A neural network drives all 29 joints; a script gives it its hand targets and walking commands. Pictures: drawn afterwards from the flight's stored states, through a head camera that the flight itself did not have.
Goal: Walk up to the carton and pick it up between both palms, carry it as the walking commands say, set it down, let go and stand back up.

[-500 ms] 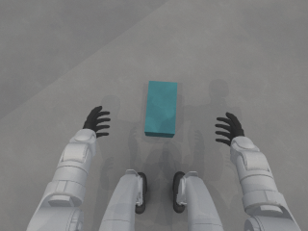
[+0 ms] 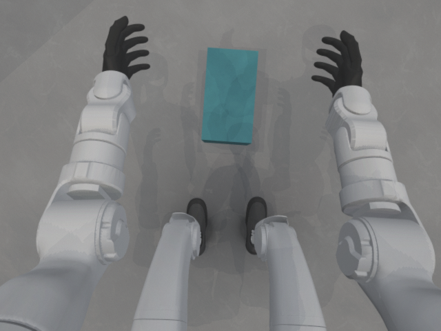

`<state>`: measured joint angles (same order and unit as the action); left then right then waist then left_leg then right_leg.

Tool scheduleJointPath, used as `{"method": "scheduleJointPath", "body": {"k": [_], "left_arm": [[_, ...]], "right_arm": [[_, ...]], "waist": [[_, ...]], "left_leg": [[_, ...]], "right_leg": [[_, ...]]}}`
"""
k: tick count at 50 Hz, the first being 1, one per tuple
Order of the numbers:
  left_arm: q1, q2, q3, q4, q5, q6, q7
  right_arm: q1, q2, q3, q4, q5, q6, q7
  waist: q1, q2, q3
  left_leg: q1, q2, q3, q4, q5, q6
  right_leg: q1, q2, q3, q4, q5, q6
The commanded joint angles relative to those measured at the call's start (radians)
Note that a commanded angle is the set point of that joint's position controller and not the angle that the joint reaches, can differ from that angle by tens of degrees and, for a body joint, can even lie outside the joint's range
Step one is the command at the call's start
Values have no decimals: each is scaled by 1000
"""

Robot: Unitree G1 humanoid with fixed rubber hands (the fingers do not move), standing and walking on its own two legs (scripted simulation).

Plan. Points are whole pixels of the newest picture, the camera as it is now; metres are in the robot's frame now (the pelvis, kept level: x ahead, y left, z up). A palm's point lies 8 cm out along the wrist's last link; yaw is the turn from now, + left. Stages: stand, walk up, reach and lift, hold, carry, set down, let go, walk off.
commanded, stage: reach and lift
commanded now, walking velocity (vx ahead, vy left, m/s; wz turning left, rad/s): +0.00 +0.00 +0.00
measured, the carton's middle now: (229, 100) +0.56 +0.01 -0.59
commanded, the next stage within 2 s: none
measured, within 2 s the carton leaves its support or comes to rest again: neither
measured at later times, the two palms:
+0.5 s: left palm (136, 57) +0.54 +0.18 -0.18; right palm (323, 70) +0.53 -0.15 -0.18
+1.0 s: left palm (166, 93) +0.52 +0.17 -0.38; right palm (291, 104) +0.51 -0.15 -0.37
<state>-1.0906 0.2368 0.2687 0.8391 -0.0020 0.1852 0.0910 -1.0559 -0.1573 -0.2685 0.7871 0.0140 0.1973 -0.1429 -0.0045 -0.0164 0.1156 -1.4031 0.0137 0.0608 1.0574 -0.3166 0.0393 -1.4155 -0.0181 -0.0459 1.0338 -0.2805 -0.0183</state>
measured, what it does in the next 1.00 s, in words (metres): lowers itself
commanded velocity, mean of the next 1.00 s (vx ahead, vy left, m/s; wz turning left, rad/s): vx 0.00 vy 0.00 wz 0.00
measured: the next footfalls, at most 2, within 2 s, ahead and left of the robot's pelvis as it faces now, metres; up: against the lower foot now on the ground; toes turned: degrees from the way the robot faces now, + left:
none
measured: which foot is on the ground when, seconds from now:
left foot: down 0.00-1.00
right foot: down 0.00-1.00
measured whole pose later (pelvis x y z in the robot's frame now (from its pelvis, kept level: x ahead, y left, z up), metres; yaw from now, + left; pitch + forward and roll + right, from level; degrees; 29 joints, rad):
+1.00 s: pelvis -0.04 -0.01 -0.19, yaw +2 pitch +34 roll -1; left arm -1.47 0.39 0.08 0.82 -0.19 0.23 0.17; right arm -1.38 -0.27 -0.10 0.70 0.21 0.24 -0.23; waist -0.03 -0.03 0.53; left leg -1.91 -0.06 -0.03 1.87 -0.55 -0.01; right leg -1.91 0.06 0.02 1.86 -0.54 0.03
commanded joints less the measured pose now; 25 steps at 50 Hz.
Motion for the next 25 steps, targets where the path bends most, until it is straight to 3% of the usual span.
{"method": "scheduleJointPath", "body": {"k": [1, 5, 7, 8, 9, 10, 11, 13, 14, 15, 17, 19, 20, 21, 22, 23, 24, 25], "left_arm": [[-484, 125, -49, -134, -47, -38, -7], [-462, 110, -56, -113, -55, -29, -5], [-437, 127, -39, -157, -42, -27, 6], [-446, 129, -45, -199, -43, -26, 13], [-456, 150, -51, -239, -46, -24, 23], [-524, 174, -42, -251, -32, -21, 32], [-543, 185, -34, -302, -25, -13, 40], [-533, 178, -42, -350, -30, -31, 52], [-577, 190, -34, -372, -22, -48, 57], [-591, 193, -18, -329, -3, -61, 57], [-686, 195, -14, -258, 8, -67, 59], [-719, 194, -11, -154, -5, -61, 52], [-692, 163, -19, -92, -6, -60, 45], [-631, 126, -22, -30, -6, -63, 33], [-526, 64, -52, 40, -5, -66, 19], [-403, 33, -55, 164, 3, -71, 5], [-370, 30, -43, 227, 30, -79, -4], [-395, 56, -13, 269, 64, -82, -9]], "right_arm": [[-487, -147, 14, -165, 11, -35, -3], [-445, -158, 0, -148, -3, -35, 6], [-415, -176, -7, -185, -13, -36, 8], [-410, -184, -14, -217, -11, -37, 7], [-419, -210, -20, -270, -20, -38, 5], [-456, -215, -24, -285, -15, -33, 7], [-468, -223, -20, -351, -3, -28, 2], [-460, -211, -18, -412, 9, -50, -1], [-486, -207, -30, -429, -2, -65, -6], [-499, -193, -37, -398, -1, -76, -7], [-558, -189, -34, -305, 15, -76, -2], [-613, -147, 22, -218, 38, -61, 0], [-599, -132, 22, -137, 28, -63, -1], [-560, -115, 13, -74, 10, -66, -3], [-477, -86, -5, -26, -12, -77, -1], [-361, -70, -33, 71, -44, -89, -1], [-315, -66, -69, 133, -71, -102, 4], [-345, -75, -102, 162, -96, -105, 8]], "waist": [[-3, 33, -1380], [-33, 35, -1582], [-31, 47, -1719], [-42, 55, -1802], [-61, 52, -1862], [-55, 59, -1862], [-58, 52, -1953], [-37, 65, -1927], [-37, 57, -1888], [-23, 57, -1803], [-27, 34, -1670], [-4, 6, -1539], [-3, 12, -1407], [-11, 13, -1306], [-39, 15, -1219], [-74, 18, -1090], [-94, 43, -1005], [-84, 69, -964]], "left_leg": [[580, -99, -91, -18, 418, -30], [748, -94, -113, 10, 565, -26], [884, -90, -131, 40, 697, -23], [981, -84, -147, 59, 771, -20], [1019, -79, -153, 53, 755, -21], [1050, -78, -150, 65, 729, -22], [1120, -76, -152, 77, 761, -17], [1142, -82, -167, 127, 976, -22], [1118, -79, -180, 157, 999, -20], [1067, -80, -175, 173, 950, -19], [872, -91, -128, 155, 575, -29], [630, -99, -79, 160, 238, -39], [515, -105, -58, 162, 147, -45], [431, -111, -50, 171, 157, -48], [398, -122, -61, 187, 305, -47], [334, -133, -76, 227, 359, -47], [286, -130, -94, 258, 341, -50], [227, -126, -93, 281, 228, -57]], "right_leg": [[586, 104, 72, -7, 340, 39], [620, 116, 47, 13, 447, 36], [630, 118, 40, 24, 512, 31], [622, 123, 42, 32, 537, 30], [659, 124, 42, 25, 535, 26], [611, 123, 31, 33, 469, 27], [665, 123, 35, 36, 506, 27], [622, 128, 59, 71, 657, 31], [544, 128, 61, 81, 661, 36], [469, 128, 63, 99, 598, 38], [414, 120, 36, 125, 330, 52], [449, 103, 34, 156, 107, 64], [421, 100, 29, 166, 44, 65], [407, 101, 32, 182, 87, 62], [383, 116, 23, 211, 260, 69], [290, 130, 22, 253, 319, 72], [164, 133, 14, 295, 282, 74], [62, 129, 7, 318, 146, 73]]}}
